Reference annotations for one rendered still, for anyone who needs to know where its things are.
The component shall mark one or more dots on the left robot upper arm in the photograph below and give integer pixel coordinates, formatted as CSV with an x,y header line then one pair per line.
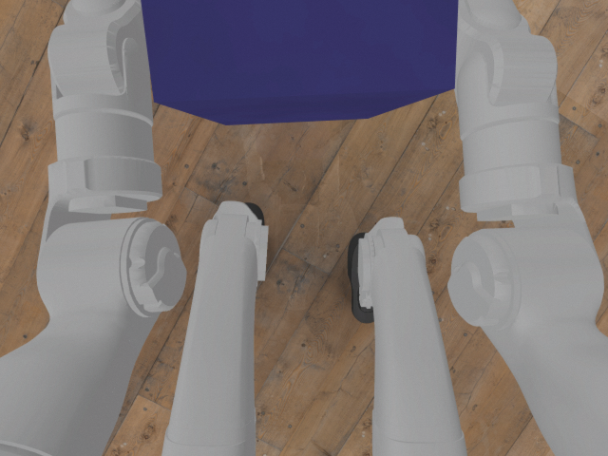
x,y
104,284

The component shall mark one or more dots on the right robot forearm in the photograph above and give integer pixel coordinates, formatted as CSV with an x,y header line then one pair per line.
x,y
505,89

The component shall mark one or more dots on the robot left thigh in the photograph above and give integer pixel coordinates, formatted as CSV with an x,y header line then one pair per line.
x,y
213,412

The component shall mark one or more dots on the right robot upper arm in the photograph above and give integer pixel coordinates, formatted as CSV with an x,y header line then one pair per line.
x,y
536,292

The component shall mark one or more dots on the left robot forearm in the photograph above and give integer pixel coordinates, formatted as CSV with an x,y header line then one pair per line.
x,y
102,108

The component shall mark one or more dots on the robot right foot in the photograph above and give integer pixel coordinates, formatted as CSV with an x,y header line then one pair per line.
x,y
362,314

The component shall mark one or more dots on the carton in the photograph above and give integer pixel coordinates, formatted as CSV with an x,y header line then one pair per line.
x,y
287,61

